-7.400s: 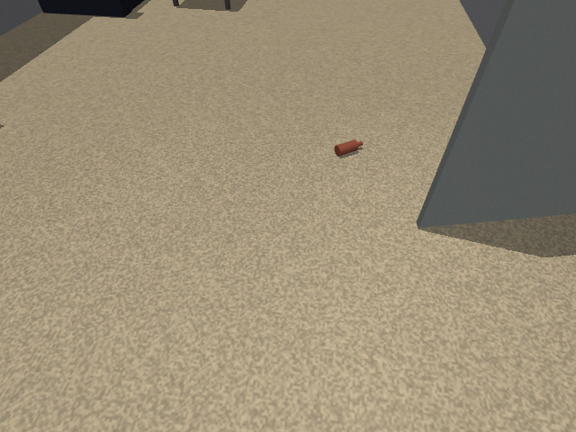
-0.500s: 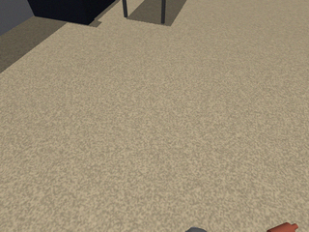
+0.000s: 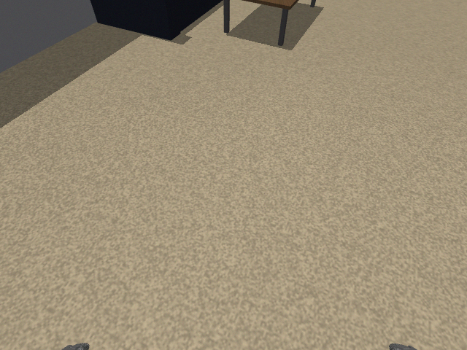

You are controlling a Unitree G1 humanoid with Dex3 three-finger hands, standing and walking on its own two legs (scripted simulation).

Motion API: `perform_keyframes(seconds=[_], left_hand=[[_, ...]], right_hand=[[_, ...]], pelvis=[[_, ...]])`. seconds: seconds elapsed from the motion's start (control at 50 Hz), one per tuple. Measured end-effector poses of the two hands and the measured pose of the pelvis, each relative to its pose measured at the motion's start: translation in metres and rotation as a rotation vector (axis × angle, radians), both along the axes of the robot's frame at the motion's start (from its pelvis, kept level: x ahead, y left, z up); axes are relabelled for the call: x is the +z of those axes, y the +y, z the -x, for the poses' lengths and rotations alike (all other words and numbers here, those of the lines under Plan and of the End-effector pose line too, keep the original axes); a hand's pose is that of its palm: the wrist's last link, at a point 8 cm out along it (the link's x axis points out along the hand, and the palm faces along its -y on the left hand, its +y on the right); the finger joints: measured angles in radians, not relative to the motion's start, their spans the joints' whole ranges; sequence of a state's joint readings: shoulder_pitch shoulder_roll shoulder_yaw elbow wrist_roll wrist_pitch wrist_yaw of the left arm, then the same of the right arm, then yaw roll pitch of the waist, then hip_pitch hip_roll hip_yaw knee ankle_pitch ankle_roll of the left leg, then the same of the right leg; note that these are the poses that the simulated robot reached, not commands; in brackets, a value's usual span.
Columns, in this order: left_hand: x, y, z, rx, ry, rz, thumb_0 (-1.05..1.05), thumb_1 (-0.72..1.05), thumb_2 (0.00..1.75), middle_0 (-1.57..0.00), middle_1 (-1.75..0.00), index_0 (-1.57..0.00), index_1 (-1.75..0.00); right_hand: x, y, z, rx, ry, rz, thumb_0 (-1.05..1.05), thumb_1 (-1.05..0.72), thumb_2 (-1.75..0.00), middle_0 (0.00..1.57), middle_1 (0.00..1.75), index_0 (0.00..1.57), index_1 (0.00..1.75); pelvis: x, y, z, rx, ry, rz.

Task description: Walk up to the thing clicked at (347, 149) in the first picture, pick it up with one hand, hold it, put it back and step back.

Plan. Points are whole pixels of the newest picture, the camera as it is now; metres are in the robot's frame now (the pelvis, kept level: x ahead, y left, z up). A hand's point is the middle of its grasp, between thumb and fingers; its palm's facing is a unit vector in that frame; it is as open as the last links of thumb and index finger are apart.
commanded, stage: walk up
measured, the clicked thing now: out of the picture +0.18 -0.71 -0.73
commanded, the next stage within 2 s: stand in 0.16 s
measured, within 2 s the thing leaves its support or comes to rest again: neither
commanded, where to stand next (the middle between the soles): +0.07 -0.02 m, yaw -3 degrees
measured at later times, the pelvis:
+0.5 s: pelvis +0.01 -0.02 +0.02, yaw -1 degrees
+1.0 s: pelvis +0.02 -0.02 +0.02, yaw -3 degrees
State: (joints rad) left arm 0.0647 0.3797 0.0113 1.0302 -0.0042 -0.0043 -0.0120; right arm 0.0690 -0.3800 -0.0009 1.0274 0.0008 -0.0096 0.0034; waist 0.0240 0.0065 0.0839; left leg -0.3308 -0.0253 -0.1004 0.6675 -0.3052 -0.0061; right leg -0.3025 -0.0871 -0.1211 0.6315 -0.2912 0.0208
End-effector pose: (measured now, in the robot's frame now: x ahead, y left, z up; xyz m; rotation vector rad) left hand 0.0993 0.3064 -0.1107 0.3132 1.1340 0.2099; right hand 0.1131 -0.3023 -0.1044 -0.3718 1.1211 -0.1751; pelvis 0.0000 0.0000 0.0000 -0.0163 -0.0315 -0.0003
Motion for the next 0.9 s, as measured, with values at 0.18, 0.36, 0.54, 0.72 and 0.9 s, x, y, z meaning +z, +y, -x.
perform_keyframes(seconds=[0.18,0.36,0.54,0.72,0.9], left_hand=[[0.008,0.004,0.019,0.042,0.039,-0.013,0.01,0.90,0.90,-0.20,-0.29,-0.20,-0.30],[0.010,-0.012,0.030,0.030,0.122,0.002,0.01,0.90,0.90,-0.20,-0.29,-0.20,-0.30],[0.014,-0.026,0.013,0.004,0.104,0.013,0.01,0.90,0.90,-0.20,-0.29,-0.20,-0.30],[0.018,-0.031,-0.006,-0.014,0.080,0.004,0.01,0.90,0.90,-0.20,-0.29,-0.20,-0.30],[0.020,-0.033,-0.016,-0.022,0.079,0.000,0.01,0.90,0.90,-0.20,-0.29,-0.20,-0.30]], right_hand=[[0.007,-0.007,0.003,0.006,0.030,0.002,0.01,-0.90,-0.90,0.20,0.30,0.20,0.30],[0.009,-0.006,0.015,-0.041,0.061,-0.035,0.01,-0.90,-0.90,0.20,0.30,0.20,0.30],[0.007,-0.010,0.024,-0.084,0.080,-0.049,0.01,-0.90,-0.90,0.20,0.30,0.20,0.30],[0.006,-0.016,0.029,-0.100,0.092,-0.050,0.01,-0.91,-0.90,0.20,0.30,0.20,0.30],[0.005,-0.020,0.029,-0.105,0.105,-0.047,0.01,-0.91,-0.90,0.20,0.30,0.20,0.30]], pelvis=[[0.009,-0.006,-0.001,0.017,-0.003,-0.003],[0.020,-0.012,-0.007,-0.012,-0.006,-0.010],[0.023,-0.017,-0.011,-0.026,-0.005,-0.014],[0.024,-0.021,-0.016,-0.035,0.001,-0.017],[0.025,-0.024,-0.022,-0.042,0.007,-0.016]])
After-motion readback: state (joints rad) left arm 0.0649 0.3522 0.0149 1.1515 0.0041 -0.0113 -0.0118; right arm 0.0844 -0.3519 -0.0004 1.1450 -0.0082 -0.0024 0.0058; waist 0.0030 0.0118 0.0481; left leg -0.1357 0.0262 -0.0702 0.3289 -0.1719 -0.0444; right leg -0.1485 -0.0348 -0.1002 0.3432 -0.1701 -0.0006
